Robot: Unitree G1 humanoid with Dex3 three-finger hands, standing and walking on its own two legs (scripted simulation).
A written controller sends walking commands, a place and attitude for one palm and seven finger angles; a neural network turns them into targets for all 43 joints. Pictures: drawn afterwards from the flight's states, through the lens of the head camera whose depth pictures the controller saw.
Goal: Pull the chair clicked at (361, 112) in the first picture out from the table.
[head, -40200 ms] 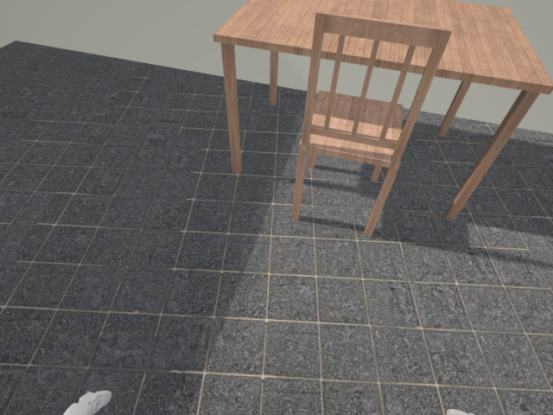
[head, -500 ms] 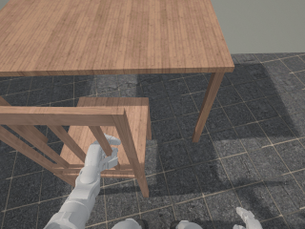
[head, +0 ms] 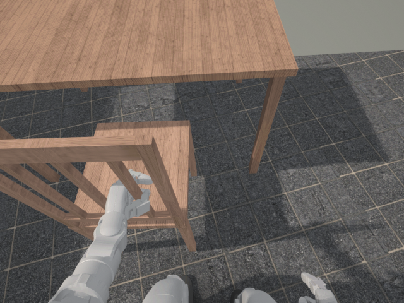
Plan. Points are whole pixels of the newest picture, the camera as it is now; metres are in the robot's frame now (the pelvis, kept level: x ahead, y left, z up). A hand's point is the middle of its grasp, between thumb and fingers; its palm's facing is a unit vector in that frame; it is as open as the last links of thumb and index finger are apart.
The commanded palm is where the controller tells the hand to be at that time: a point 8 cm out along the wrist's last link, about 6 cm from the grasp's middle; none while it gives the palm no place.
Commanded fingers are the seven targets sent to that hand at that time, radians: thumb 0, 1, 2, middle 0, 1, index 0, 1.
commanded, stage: step backward, pulling the chair out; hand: left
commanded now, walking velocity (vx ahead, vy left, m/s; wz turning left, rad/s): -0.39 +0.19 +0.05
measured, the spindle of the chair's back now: (94, 193) +0.34 +0.27 -0.06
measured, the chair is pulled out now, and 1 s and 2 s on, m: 0.17 0.30 0.52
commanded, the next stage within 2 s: stop walking, hand still on the chair in 1.76 s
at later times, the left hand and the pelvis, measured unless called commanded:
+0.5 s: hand (144, 227) +0.27 +0.14 -0.06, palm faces +0.01 -0.98 -0.20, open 5.1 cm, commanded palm +0.24 +0.20 -0.06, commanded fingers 0.00 0.90 0.90 -0.50 -1.45 -0.50 -1.45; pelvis -0.05 +0.01 +0.00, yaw +0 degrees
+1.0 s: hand (147, 270) +0.18 +0.12 -0.06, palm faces +0.01 -0.98 -0.20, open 5.2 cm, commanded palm +0.15 +0.18 -0.06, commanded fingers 0.00 0.90 0.90 -0.50 -1.45 -0.50 -1.45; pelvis -0.14 -0.01 +0.01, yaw +1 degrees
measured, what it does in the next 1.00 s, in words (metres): walks backwards: left foot, then right foot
